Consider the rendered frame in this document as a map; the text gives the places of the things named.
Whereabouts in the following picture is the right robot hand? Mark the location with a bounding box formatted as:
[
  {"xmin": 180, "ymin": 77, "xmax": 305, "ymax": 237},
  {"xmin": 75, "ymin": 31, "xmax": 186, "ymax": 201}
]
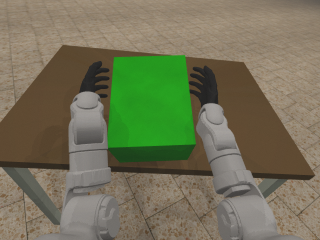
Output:
[{"xmin": 189, "ymin": 65, "xmax": 219, "ymax": 108}]

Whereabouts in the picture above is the left robot forearm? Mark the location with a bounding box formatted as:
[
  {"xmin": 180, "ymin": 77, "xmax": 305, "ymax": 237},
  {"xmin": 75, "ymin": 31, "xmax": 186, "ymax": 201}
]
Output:
[{"xmin": 60, "ymin": 91, "xmax": 112, "ymax": 231}]

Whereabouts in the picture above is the robot right upper arm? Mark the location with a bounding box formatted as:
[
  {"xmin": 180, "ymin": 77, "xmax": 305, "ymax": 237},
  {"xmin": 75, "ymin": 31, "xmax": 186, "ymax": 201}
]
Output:
[{"xmin": 217, "ymin": 194, "xmax": 304, "ymax": 240}]

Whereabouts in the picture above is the right robot forearm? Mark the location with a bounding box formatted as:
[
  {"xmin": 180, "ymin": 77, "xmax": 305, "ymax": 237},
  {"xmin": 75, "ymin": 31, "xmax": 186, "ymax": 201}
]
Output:
[{"xmin": 196, "ymin": 103, "xmax": 277, "ymax": 230}]

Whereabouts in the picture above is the table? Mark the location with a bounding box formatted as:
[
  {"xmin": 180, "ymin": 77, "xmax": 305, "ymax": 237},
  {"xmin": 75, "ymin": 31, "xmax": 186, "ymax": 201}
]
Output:
[{"xmin": 0, "ymin": 45, "xmax": 315, "ymax": 225}]

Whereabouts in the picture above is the left robot hand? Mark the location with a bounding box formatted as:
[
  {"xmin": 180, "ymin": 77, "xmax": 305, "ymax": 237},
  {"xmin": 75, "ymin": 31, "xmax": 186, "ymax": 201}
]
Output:
[{"xmin": 79, "ymin": 61, "xmax": 110, "ymax": 98}]

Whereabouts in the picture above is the carton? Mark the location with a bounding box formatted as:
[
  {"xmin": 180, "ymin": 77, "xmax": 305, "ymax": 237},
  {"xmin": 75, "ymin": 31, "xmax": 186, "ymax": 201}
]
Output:
[{"xmin": 107, "ymin": 55, "xmax": 196, "ymax": 163}]

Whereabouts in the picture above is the robot left upper arm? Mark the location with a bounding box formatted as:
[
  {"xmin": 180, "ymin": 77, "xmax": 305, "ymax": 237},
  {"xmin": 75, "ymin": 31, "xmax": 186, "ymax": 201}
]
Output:
[{"xmin": 33, "ymin": 194, "xmax": 120, "ymax": 240}]

